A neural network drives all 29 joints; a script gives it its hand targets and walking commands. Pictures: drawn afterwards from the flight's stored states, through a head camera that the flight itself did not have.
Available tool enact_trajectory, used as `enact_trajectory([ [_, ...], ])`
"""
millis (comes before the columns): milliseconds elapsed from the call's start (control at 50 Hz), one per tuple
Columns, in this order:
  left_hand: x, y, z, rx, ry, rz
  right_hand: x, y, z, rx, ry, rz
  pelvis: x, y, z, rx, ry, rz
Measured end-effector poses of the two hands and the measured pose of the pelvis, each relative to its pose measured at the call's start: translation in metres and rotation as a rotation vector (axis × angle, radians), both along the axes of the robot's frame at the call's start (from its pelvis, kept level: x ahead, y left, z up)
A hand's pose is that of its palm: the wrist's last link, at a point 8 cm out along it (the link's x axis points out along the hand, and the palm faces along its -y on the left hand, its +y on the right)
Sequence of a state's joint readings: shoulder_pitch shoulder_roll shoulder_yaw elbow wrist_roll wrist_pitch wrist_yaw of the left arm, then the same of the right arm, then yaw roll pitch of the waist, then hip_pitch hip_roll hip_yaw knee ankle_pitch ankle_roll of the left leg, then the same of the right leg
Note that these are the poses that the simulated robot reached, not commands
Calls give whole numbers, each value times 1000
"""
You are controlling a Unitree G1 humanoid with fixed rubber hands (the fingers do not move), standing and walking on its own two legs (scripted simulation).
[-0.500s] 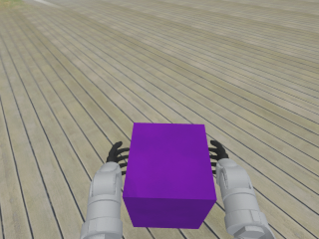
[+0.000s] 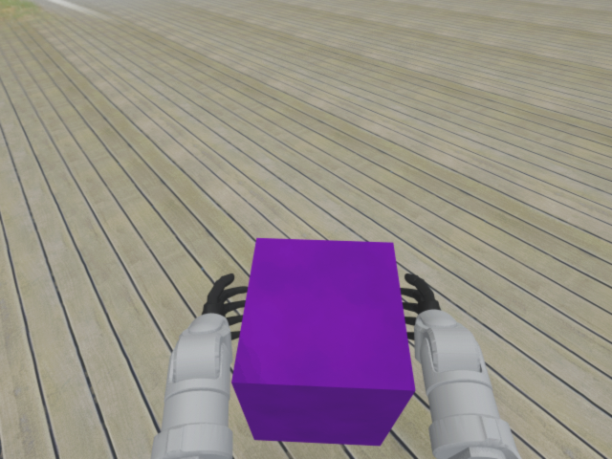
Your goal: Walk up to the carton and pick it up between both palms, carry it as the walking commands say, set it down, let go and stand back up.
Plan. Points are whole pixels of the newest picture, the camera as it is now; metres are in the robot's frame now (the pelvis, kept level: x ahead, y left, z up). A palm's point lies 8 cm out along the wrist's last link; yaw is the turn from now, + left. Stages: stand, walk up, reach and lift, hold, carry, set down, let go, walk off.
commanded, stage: reach and lift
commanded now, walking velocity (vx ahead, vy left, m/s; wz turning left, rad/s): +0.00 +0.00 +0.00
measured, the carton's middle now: (320, 345) +0.31 +0.02 -0.02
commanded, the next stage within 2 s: hold in 0.46 s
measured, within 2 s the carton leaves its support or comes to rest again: neither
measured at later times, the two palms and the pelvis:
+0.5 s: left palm (217, 329) +0.28 +0.15 +0.06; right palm (431, 326) +0.29 -0.13 +0.05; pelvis +0.00 +0.00 +0.00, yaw +0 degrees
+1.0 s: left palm (217, 330) +0.28 +0.15 +0.05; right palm (432, 328) +0.29 -0.14 +0.05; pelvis +0.00 +0.00 +0.00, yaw +0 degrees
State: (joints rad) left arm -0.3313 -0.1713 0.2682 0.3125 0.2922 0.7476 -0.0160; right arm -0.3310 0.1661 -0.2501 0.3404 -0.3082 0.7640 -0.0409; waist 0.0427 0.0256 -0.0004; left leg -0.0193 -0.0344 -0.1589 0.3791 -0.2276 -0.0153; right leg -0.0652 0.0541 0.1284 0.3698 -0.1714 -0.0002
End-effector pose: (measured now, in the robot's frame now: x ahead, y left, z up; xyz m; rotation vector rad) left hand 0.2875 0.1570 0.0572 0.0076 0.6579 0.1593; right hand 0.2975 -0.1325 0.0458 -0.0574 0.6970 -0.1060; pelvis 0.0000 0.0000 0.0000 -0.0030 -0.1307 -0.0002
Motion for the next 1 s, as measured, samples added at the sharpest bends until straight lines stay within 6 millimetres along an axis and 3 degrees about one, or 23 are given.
enact_trajectory([
  [1000,-5,-3,-2,13,4,-34,-9,-3,3,-13,-7,-18,-3,3,0,0,4,1],
])
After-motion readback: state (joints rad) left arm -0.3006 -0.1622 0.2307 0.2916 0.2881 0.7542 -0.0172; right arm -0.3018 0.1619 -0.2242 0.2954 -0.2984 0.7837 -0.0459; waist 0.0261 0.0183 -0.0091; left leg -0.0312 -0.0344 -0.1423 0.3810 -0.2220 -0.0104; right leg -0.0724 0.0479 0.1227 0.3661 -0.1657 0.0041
